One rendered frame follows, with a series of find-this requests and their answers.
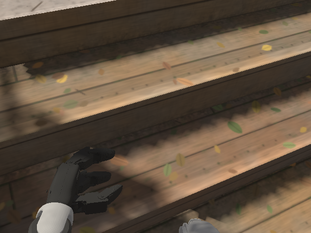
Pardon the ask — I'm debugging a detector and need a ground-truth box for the left robot forearm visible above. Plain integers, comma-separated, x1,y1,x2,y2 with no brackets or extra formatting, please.
28,202,74,233

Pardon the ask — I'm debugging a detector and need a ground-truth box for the robot right thigh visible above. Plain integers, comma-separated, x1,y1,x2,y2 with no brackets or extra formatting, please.
179,220,220,233

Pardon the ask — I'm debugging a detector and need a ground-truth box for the right robot shin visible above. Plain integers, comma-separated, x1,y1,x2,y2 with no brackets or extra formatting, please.
188,218,201,224

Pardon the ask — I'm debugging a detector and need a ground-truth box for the left robot hand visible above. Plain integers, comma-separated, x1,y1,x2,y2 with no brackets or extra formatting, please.
46,147,123,215

